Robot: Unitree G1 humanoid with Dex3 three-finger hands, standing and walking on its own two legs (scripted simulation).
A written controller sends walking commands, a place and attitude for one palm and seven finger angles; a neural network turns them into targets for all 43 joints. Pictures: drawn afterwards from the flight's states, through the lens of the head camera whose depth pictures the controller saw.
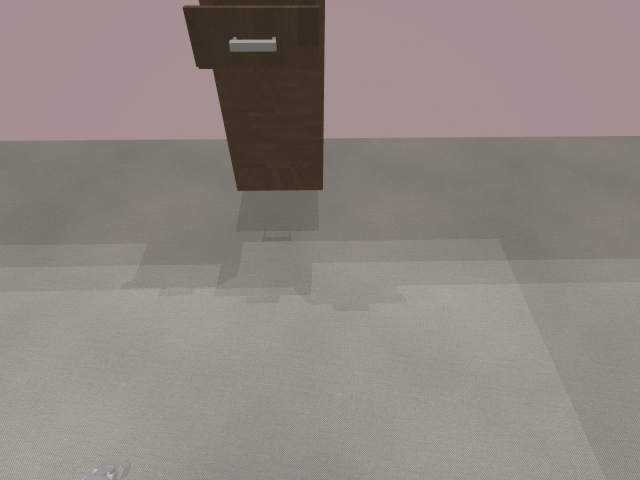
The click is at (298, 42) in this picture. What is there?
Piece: drawer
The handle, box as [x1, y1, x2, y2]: [229, 37, 276, 51]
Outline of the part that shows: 229,41 230,51 268,51 275,50 276,48 275,37 272,37 271,40 237,40 236,37 233,37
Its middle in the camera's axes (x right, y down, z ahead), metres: -0.19 -0.55 +1.09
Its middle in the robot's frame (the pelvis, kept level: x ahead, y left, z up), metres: +1.19 +0.25 +0.04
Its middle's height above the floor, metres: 0.81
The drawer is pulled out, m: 0.28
